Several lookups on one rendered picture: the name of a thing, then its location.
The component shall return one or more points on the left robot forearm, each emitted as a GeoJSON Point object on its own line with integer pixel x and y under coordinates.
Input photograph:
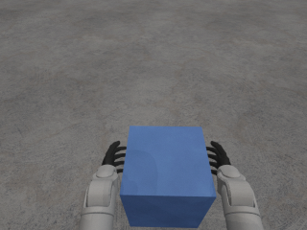
{"type": "Point", "coordinates": [99, 201]}

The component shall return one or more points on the right robot forearm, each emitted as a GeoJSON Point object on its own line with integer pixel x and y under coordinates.
{"type": "Point", "coordinates": [240, 207]}

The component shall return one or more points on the carton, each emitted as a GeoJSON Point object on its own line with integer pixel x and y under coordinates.
{"type": "Point", "coordinates": [167, 180]}

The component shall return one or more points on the left robot hand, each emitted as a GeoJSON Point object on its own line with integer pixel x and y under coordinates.
{"type": "Point", "coordinates": [111, 156]}

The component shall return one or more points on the right robot hand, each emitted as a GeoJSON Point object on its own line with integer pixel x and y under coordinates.
{"type": "Point", "coordinates": [220, 156]}

